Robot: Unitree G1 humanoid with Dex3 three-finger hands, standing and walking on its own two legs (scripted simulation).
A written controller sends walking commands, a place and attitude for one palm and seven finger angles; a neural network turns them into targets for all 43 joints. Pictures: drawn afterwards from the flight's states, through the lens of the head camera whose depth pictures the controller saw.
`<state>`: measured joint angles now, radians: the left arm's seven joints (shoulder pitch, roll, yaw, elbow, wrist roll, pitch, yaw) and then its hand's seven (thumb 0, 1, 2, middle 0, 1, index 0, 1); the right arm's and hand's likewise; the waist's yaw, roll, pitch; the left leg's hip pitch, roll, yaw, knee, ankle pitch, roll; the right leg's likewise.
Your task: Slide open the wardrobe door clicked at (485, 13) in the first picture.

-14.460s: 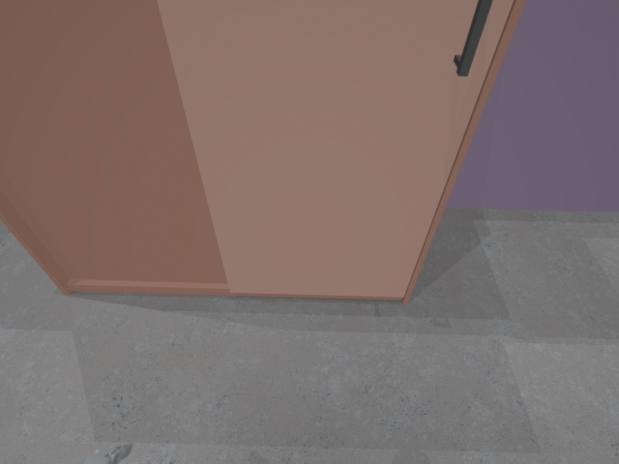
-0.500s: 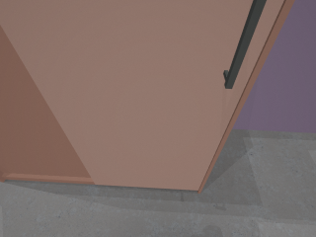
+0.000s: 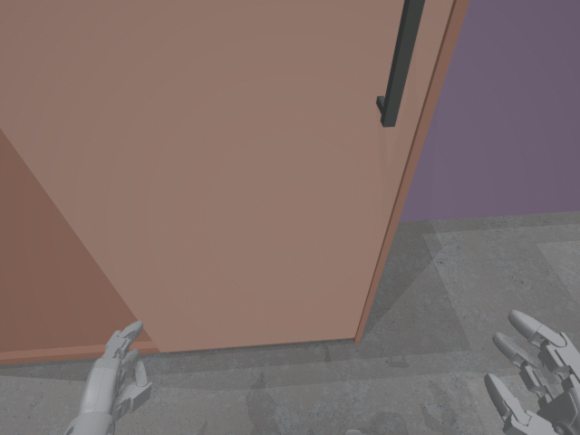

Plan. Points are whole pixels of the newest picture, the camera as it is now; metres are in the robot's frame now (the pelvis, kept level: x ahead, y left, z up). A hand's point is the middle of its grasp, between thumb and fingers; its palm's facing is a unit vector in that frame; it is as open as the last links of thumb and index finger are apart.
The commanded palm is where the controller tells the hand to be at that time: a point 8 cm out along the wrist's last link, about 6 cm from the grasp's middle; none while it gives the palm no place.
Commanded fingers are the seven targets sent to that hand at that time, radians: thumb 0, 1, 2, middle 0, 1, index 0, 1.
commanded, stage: raise the hand with hooked fingers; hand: right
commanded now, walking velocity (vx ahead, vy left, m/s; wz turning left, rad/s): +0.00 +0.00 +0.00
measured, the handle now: (401, 34) +0.52 -0.14 +0.31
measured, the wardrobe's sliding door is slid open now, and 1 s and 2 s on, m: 0.00 0.00 0.00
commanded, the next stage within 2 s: move the hooked fingers beside the handle in 1.60 s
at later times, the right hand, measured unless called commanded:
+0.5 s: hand (567, 298) +0.23 -0.28 +0.16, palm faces -0.01 +1.00 -0.08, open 12.0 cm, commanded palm +0.20 -0.33 +0.19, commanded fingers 0.00 0.29 -0.39 0.28 1.07 0.28 1.07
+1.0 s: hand out of the picture +0.24 -0.30 +0.28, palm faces +0.02 +0.98 -0.19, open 13.9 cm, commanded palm +0.21 -0.35 +0.30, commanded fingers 0.00 0.50 -0.30 0.30 1.20 0.30 1.20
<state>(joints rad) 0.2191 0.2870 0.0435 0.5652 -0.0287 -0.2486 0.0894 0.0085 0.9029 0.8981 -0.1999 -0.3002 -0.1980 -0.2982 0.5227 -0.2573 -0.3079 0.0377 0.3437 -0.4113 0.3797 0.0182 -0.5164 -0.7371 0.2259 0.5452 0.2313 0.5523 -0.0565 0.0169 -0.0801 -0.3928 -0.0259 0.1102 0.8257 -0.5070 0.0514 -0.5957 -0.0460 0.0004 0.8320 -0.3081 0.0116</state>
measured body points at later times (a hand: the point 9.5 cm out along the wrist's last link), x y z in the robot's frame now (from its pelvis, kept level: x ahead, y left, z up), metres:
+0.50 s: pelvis +0.00 -0.04 +0.02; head -0.01 -0.03 +0.47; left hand +0.16 +0.20 -0.04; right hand +0.22 -0.33 +0.17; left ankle -0.04 +0.08 -0.70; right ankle +0.07 -0.13 -0.70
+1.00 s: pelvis -0.02 -0.03 +0.04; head -0.05 -0.02 +0.49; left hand +0.20 +0.16 -0.02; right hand +0.23 -0.35 +0.29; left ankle -0.04 +0.08 -0.70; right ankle +0.07 -0.13 -0.70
